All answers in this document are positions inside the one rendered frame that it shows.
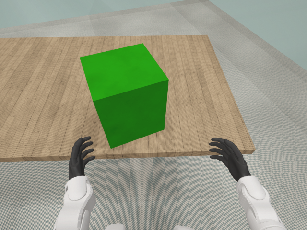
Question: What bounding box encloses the carton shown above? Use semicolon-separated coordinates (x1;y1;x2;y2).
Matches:
80;43;169;149

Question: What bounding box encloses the left robot forearm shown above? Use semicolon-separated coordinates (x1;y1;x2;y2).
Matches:
53;176;96;230

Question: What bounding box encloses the right robot forearm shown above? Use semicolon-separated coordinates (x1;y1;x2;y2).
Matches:
236;176;287;230

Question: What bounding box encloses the robot left hand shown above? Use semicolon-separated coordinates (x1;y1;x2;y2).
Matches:
69;136;95;180

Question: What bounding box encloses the table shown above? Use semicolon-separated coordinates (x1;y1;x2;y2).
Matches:
0;35;256;162

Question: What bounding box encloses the robot right hand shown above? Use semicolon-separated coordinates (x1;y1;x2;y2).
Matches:
209;138;251;182

